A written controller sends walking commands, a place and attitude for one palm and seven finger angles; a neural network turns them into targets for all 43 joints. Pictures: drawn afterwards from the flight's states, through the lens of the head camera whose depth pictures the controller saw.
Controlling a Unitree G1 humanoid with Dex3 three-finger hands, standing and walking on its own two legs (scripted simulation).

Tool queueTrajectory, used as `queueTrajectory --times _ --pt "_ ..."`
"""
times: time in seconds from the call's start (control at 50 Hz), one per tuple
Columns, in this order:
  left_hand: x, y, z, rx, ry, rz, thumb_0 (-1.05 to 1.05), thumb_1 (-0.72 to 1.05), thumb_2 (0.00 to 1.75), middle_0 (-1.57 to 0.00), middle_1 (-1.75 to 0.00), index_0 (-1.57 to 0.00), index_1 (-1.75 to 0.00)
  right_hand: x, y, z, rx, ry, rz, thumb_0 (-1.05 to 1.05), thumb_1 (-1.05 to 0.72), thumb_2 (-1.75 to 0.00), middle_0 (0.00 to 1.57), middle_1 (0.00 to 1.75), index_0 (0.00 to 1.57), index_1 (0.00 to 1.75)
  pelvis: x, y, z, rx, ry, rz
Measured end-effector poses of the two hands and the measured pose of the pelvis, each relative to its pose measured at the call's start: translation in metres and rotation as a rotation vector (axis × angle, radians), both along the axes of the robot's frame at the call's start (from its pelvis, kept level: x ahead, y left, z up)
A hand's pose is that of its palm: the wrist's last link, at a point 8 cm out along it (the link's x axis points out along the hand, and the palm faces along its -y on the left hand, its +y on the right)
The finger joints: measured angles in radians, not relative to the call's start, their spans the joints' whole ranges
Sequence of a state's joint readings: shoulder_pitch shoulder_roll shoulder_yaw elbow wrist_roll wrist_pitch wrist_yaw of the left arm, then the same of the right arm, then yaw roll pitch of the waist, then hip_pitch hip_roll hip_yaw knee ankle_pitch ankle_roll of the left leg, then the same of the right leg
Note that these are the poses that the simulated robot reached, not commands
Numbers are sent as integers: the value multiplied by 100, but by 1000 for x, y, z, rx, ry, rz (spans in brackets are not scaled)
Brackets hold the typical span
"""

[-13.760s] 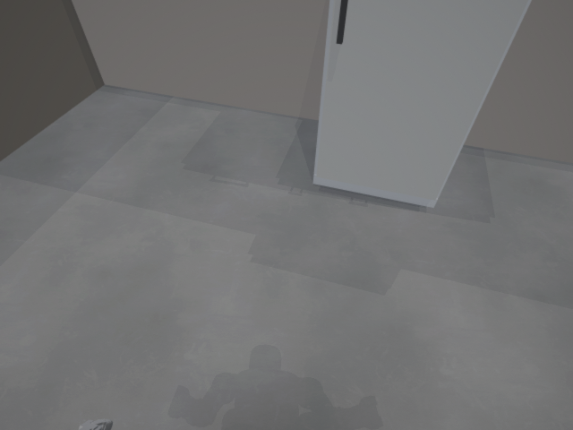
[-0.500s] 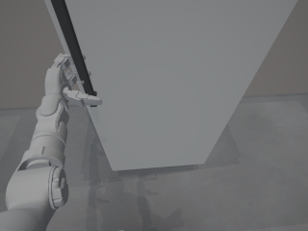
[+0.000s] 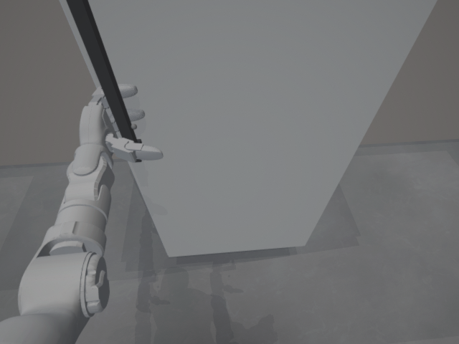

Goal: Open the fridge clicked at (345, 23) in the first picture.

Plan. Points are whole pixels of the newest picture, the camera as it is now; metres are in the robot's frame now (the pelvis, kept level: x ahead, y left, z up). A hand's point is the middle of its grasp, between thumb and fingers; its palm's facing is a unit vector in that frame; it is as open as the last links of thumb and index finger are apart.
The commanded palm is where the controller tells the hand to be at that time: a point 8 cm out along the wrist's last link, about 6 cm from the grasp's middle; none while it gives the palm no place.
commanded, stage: slide the fingers in behind the handle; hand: left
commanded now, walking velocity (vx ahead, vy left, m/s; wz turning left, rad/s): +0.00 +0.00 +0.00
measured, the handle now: (110, 75) +0.51 +0.20 +0.21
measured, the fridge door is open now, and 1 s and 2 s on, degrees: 0 0 0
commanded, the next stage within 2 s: grip the handle and tug to test in 0.62 s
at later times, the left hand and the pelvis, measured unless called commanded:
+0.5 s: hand (135, 126) +0.46 +0.16 +0.14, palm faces +0.10 -1.00 +0.00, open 14.1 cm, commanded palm +0.43 +0.20 +0.14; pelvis +0.00 +0.00 +0.00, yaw +0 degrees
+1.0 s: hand (134, 127) +0.46 +0.16 +0.14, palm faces +0.10 -0.99 +0.00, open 12.3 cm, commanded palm +0.43 +0.20 +0.14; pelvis +0.01 +0.00 +0.00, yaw +0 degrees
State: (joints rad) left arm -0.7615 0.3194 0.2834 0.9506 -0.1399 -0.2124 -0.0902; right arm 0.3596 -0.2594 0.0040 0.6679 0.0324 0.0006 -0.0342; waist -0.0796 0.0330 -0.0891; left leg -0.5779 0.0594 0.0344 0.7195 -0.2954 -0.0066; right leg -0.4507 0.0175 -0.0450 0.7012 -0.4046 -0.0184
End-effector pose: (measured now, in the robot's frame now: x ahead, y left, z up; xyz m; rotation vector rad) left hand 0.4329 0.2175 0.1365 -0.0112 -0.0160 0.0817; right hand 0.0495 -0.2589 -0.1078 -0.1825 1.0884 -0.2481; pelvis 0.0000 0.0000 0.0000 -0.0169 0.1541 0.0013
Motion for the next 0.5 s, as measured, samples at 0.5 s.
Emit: queueTrajectory --times 0.5 --pt "1 -2 -1 13 -3 16 -1 -50 30 -28 -120 -27 -120 0 0 -4 8 15 15 1 -91 -90 20 30 20 30 0 0 0 1 5 8"
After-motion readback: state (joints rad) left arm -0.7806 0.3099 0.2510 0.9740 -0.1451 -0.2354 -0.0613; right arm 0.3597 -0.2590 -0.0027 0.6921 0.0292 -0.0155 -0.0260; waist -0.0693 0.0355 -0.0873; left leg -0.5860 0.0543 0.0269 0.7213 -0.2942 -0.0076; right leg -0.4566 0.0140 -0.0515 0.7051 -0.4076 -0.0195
